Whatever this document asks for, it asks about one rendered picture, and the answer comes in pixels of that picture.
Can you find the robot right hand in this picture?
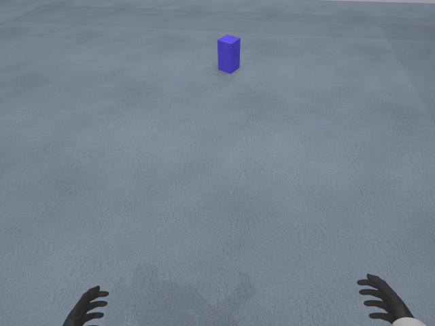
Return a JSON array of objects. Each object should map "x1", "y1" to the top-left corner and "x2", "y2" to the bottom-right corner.
[{"x1": 357, "y1": 274, "x2": 414, "y2": 324}]

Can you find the robot left hand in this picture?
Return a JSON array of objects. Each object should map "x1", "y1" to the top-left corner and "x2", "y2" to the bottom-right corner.
[{"x1": 63, "y1": 286, "x2": 109, "y2": 326}]

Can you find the carton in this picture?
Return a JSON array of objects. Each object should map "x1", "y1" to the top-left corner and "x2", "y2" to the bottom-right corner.
[{"x1": 217, "y1": 35, "x2": 241, "y2": 74}]

